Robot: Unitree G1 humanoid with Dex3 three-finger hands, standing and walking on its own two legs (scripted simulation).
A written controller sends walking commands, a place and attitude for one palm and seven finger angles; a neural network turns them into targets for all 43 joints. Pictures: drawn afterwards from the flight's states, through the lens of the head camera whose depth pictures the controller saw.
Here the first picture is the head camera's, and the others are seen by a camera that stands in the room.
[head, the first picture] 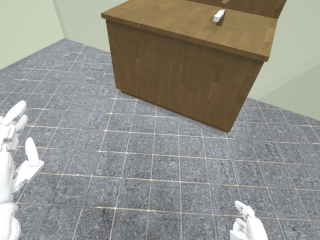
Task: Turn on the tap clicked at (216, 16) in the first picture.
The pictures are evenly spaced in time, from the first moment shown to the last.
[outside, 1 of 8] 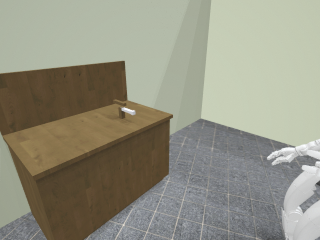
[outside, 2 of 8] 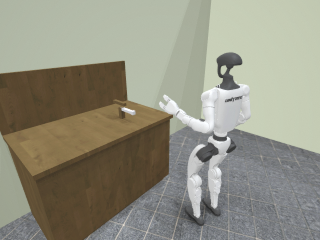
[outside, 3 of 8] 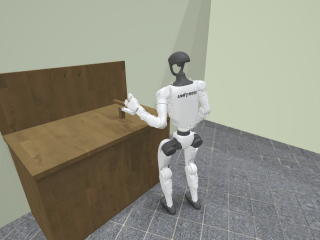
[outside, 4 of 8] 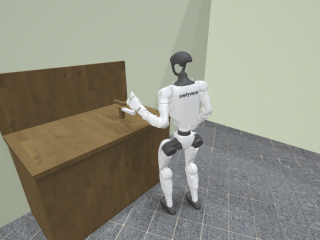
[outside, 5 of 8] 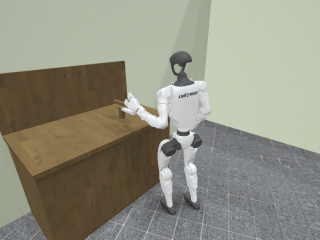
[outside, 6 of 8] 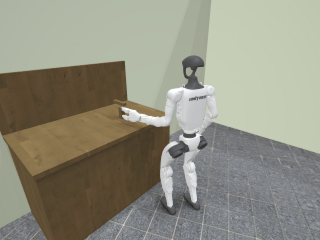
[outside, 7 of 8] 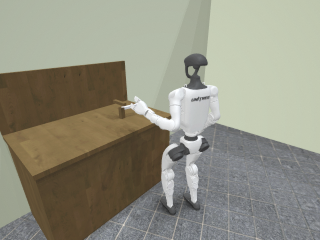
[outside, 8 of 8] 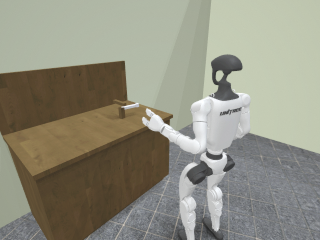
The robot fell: no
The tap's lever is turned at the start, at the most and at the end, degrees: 0 77 77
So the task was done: yes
